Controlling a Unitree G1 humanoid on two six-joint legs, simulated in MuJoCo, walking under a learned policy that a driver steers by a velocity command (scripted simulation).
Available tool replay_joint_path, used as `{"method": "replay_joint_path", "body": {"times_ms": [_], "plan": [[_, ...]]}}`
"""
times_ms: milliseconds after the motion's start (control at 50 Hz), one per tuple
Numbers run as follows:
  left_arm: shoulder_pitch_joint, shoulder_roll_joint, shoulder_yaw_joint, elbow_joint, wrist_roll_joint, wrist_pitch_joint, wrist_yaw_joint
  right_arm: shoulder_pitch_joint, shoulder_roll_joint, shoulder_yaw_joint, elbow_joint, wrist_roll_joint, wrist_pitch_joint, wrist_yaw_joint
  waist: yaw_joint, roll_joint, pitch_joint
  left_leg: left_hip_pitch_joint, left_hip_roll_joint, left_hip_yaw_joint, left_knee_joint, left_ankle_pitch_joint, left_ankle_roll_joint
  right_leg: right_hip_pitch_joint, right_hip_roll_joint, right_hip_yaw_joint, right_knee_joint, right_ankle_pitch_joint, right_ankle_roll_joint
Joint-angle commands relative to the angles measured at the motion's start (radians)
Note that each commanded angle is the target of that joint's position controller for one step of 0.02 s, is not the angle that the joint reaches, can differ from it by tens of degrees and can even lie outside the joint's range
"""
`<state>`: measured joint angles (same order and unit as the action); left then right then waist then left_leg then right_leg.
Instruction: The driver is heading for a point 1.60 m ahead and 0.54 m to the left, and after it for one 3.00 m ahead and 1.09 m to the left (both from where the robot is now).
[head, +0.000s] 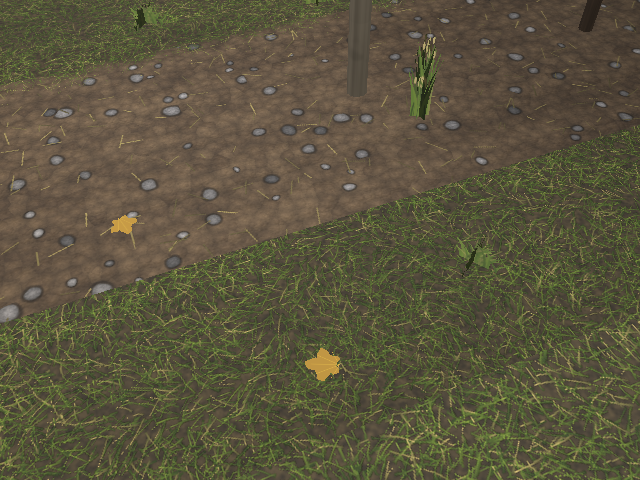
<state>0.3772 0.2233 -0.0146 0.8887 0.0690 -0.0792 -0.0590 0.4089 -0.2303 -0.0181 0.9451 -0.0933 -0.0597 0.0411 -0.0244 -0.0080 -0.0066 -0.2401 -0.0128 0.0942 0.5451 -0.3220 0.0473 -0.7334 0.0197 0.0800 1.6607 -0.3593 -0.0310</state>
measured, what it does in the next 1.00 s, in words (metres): walks ahead, turning left: right foot, then left foot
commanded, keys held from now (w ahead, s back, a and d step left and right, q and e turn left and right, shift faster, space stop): q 0.76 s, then no key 0.24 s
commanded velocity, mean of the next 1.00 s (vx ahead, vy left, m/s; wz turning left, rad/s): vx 0.09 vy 0.00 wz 0.37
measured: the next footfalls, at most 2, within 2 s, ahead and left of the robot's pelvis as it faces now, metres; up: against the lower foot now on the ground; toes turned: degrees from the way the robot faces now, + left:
right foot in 0.18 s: +0.28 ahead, -0.11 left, +0.00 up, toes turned +3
left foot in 0.54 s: +0.16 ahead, +0.13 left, +0.00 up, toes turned +21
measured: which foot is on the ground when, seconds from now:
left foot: down 0.00-0.18, up 0.20-0.52, down 0.54-1.00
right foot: up 0.00-0.16, down 0.18-0.56, up 0.58-1.00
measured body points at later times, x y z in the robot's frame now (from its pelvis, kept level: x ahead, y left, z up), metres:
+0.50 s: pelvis +0.13 +0.00 +0.01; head +0.16 +0.01 +0.46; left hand +0.22 +0.31 -0.08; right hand +0.28 -0.24 -0.11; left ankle +0.12 +0.11 -0.71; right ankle +0.24 -0.11 -0.73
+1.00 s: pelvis +0.16 +0.04 +0.02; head +0.19 +0.06 +0.47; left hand +0.15 +0.34 -0.11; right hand +0.37 -0.17 -0.08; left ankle +0.12 +0.11 -0.73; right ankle +0.29 -0.07 -0.70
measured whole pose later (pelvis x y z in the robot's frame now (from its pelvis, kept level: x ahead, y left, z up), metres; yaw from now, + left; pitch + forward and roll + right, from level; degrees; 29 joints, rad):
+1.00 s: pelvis +0.16 +0.04 +0.02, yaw +28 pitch -1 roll -1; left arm 0.17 0.29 0.06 0.84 0.04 -0.04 0.00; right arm 0.30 -0.28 -0.06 0.72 -0.02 -0.11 0.05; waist -0.04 -0.01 0.10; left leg -0.12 -0.08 -0.13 0.31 -0.16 0.07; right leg -0.36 -0.04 0.00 0.59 -0.24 0.06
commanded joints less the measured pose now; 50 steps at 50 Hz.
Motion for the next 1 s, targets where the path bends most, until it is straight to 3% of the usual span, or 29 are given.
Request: {"method": "replay_joint_path", "body": {"times_ms": [20, 40, 80, 100, 160, 180, 200, 220, 240, 260, 280, 300, 340, 360, 400, 460, 500, 540, 560, 580, 600, 620, 640, 660, 700, 780, 860, 940, 1000], "plan": [[-0.123, -0.043, -0.014, -0.126, 0.009, -0.011, 0.007, -0.153, 0.007, 0.029, -0.099, 0.072, -0.064, -0.019, 0.085, 0.073, 0.052, -0.219, 0.194, -0.178, -0.324, 0.649, 0.248, 0.135, -0.154, -0.058, -0.726, 0.37, 0.005], [-0.144, -0.067, -0.029, -0.123, -0.016, 0.006, -0.01, -0.158, -0.053, 0.016, -0.078, 0.073, -0.079, -0.01, 0.094, 0.073, 0.038, -0.357, 0.169, -0.165, -0.329, 0.636, 0.21, 0.335, -0.131, -0.071, -0.786, 0.386, 0.03], [-0.168, 0.001, -0.021, -0.123, -0.036, 0.02, -0.022, -0.102, -0.201, -0.04, -0.066, 0.085, -0.098, 0.011, 0.067, 0.034, 0.053, -0.239, 0.188, -0.215, -0.295, 0.71, 0.207, 0.353, -0.068, -0.088, -0.964, 0.389, 0.068], [-0.193, 0.065, -0.003, -0.125, -0.036, 0.014, -0.011, -0.09, -0.237, -0.061, -0.069, 0.081, -0.095, 0.026, 0.056, 0.017, 0.037, -0.128, 0.202, -0.242, -0.251, 0.763, 0.211, 0.333, -0.045, -0.082, -1.059, 0.418, 0.06], [-0.28, 0.165, 0.045, -0.15, -0.03, -0.017, 0.032, -0.064, -0.16, -0.062, -0.078, 0.067, -0.068, 0.04, 0.066, 0.051, -0.05, 0.017, 0.185, -0.273, -0.095, 0.836, 0.142, 0.425, -0.052, -0.06, -1.146, 0.595, -0.072], [-0.211, 0.255, 0.079, -0.141, -0.043, -0.031, 0.048, -0.09, -0.126, -0.059, -0.112, 0.076, -0.069, 0.042, 0.093, -0.005, -0.138, -0.049, 0.097, -0.197, 0.03, 0.805, 0.064, 0.633, -0.105, -0.027, -1.144, 0.896, -0.175], [-0.088, 0.329, 0.098, -0.144, -0.055, -0.034, 0.061, 0.051, 0.009, -0.02, -0.137, 0.073, -0.071, 0.029, 0.075, -0.188, -0.406, -0.259, -0.009, -0.122, 0.273, 0.367, -0.032, 1.058, -0.411, 0.245, -1.179, 1.198, -0.446], [0.018, 0.261, 0.089, -0.125, -0.039, -0.025, 0.066, 0.06, -0.005, -0.018, -0.147, 0.06, -0.062, 0.02, 0.116, -0.221, -0.5, -0.355, -0.06, -0.085, 0.487, -0.359, -0.066, 1.128, -0.571, 0.44, -1.269, 1.112, -0.535], [-0.011, 0.248, 0.102, -0.122, -0.023, -0.032, 0.084, -0.023, -0.072, -0.045, -0.151, 0.05, -0.039, 0.006, 0.117, -0.088, -0.274, -0.39, 0.019, -0.144, 0.605, -0.372, -0.062, 0.892, -0.483, 0.321, -1.329, 0.74, -0.399], [-0.149, 0.226, 0.104, -0.148, -0.054, -0.037, 0.095, 0.003, -0.063, -0.051, -0.131, 0.041, -0.03, -0.016, 0.049, -0.099, -0.148, -0.378, 0.058, -0.124, 0.585, -0.32, -0.072, 0.706, -0.422, 0.219, -1.41, 0.508, -0.328], [-0.249, 0.142, 0.081, -0.172, -0.079, -0.036, 0.098, 0.053, -0.057, -0.053, -0.105, 0.02, -0.021, -0.032, -0.004, -0.104, -0.126, -0.306, 0.083, -0.118, 0.523, -0.296, -0.081, 0.615, -0.379, 0.157, -1.466, 0.416, -0.286], [-0.287, 0.124, 0.077, -0.186, -0.077, -0.038, 0.1, 0.072, -0.023, -0.046, -0.093, 0.012, -0.018, -0.034, -0.03, -0.105, -0.088, -0.232, 0.084, -0.098, 0.51, -0.219, -0.084, 0.526, -0.343, 0.085, -1.497, 0.425, -0.265], [-0.344, 0.167, 0.104, -0.221, -0.043, -0.047, 0.101, 0.083, -0.001, -0.041, -0.084, 0.034, -0.008, -0.008, -0.05, -0.062, -0.082, -0.091, 0.064, -0.017, 0.444, -0.11, -0.089, 0.418, -0.274, -0.058, -1.526, 0.388, -0.221], [-0.339, 0.186, 0.12, -0.227, -0.04, -0.048, 0.103, 0.048, -0.014, -0.043, -0.091, 0.049, -0.004, 0.009, -0.028, -0.065, -0.079, -0.085, 0.057, 0.004, 0.403, -0.074, -0.089, 0.434, -0.255, -0.098, -1.529, 0.358, -0.206], [-0.315, 0.202, 0.138, -0.228, -0.039, -0.047, 0.106, -0.038, -0.058, -0.05, -0.126, 0.05, -0.005, 0.027, 0.003, -0.081, -0.071, -0.121, 0.078, -0.014, 0.308, -0.019, -0.078, 0.507, -0.288, -0.082, -1.517, 0.31, -0.205], [-0.296, 0.193, 0.148, -0.227, -0.025, -0.05, 0.102, -0.079, -0.082, -0.05, -0.157, 0.055, -0.011, 0.021, 0.015, -0.087, -0.063, -0.142, 0.114, -0.063, 0.202, 0.004, -0.037, 0.581, -0.381, -0.007, -1.499, 0.242, -0.22], [-0.343, 0.191, 0.149, -0.235, -0.025, -0.047, 0.097, -0.056, -0.103, -0.059, -0.159, 0.064, -0.018, 0.017, -0.014, -0.078, -0.061, -0.056, 0.095, -0.047, 0.096, 0.086, 0.003, 0.558, -0.378, -0.031, -1.47, 0.144, -0.194], [-0.36, 0.168, 0.137, -0.22, -0.023, -0.041, 0.095, -0.055, -0.128, -0.078, -0.176, 0.075, -0.041, 0.022, -0.026, -0.065, -0.057, 0.08, 0.043, -0.023, -0.04, 0.214, 0.067, 0.492, -0.338, -0.083, -1.399, 0.041, -0.128], [-0.328, 0.133, 0.124, -0.203, -0.023, -0.036, 0.093, -0.04, -0.143, -0.087, -0.184, 0.071, -0.054, 0.023, -0.031, -0.001, -0.056, 0.136, 0.069, -0.078, -0.14, 0.316, 0.119, 0.461, -0.287, -0.134, -1.298, 0.011, -0.072], [-0.269, 0.059, 0.106, -0.268, -0.03, -0.032, 0.099, -0.031, -0.276, -0.115, -0.215, 0.082, -0.071, 0.004, 0.024, 0.262, -0.112, 0.227, 0.324, -0.438, -0.258, 0.673, 0.34, 0.347, -0.103, -0.29, -1.024, -0.127, 0.046], [-0.316, 0.124, 0.114, -0.267, -0.031, -0.042, 0.089, -0.037, -0.329, -0.136, -0.23, 0.05, -0.095, 0.006, -0.027, 0.186, 0.011, 0.197, 0.395, -0.615, -0.36, 0.412, 0.401, 0.144, -0.003, -0.134, -0.954, -0.227, 0.072], [-0.348, 0.168, 0.126, -0.246, -0.035, -0.019, 0.081, -0.057, -0.306, -0.14, -0.211, 0.035, -0.105, -0.004, -0.033, 0.122, 0.038, 0.205, 0.331, -0.526, -0.381, 0.208, 0.308, 0.103, -0.046, -0.045, -0.882, -0.156, 0.065], [-0.334, 0.202, 0.142, -0.232, -0.028, -0.005, 0.089, -0.077, -0.265, -0.132, -0.209, 0.056, -0.1, -0.008, -0.014, 0.118, 0.027, 0.243, 0.295, -0.482, -0.377, 0.159, 0.263, 0.08, -0.054, -0.044, -0.83, -0.111, 0.068], [-0.304, 0.196, 0.143, -0.211, -0.008, 0.002, 0.096, -0.093, -0.219, -0.111, -0.211, 0.079, -0.091, -0.01, 0.004, 0.129, 0.011, 0.257, 0.284, -0.466, -0.378, 0.184, 0.249, 0.086, -0.063, -0.023, -0.803, -0.078, 0.067], [-0.283, 0.133, 0.122, -0.193, -0.003, 0.002, 0.1, -0.098, -0.182, -0.096, -0.221, 0.076, -0.07, -0.01, 0.028, 0.105, 0.03, 0.22, 0.261, -0.428, -0.404, 0.198, 0.226, 0.143, -0.067, -0.02, -0.796, 0.017, 0.06], [-0.24, 0.139, 0.12, -0.155, -0.023, 0.012, 0.085, -0.094, -0.2, -0.098, -0.257, 0.056, -0.068, -0.001, 0.027, 0.117, 0.036, 0.206, 0.224, -0.388, -0.394, 0.235, 0.231, 0.195, -0.048, -0.044, -0.826, 0.122, 0.084], [-0.262, 0.133, 0.107, -0.141, -0.021, 0.033, 0.07, -0.049, -0.211, -0.099, -0.263, 0.068, -0.072, 0.008, -0.023, 0.108, 0.059, 0.247, 0.245, -0.421, -0.354, 0.196, 0.231, 0.197, -0.075, -0.047, -0.955, 0.127, 0.105], [-0.303, 0.147, 0.093, -0.139, -0.024, 0.022, 0.061, -0.027, -0.218, -0.093, -0.266, 0.072, -0.061, 0.007, -0.071, 0.103, 0.054, 0.285, 0.257, -0.467, -0.305, 0.21, 0.242, 0.204, -0.078, -0.067, -1.057, 0.102, 0.095], [-0.297, 0.159, 0.085, -0.132, -0.03, 0.01, 0.053, -0.075, -0.225, -0.084, -0.272, 0.073, -0.049, 0.013, -0.053, 0.096, 0.041, 0.223, 0.244, -0.466, -0.275, 0.291, 0.231, 0.309, -0.064, -0.095, -1.123, 0.124, 0.081]]}}
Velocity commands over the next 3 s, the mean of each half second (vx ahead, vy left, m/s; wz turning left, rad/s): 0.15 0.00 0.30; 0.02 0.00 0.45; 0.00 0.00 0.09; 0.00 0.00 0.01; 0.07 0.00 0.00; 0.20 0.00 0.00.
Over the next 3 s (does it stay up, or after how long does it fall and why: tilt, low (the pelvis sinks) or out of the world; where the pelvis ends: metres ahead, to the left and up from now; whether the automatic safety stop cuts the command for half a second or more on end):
stays up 0.33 0.13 0.00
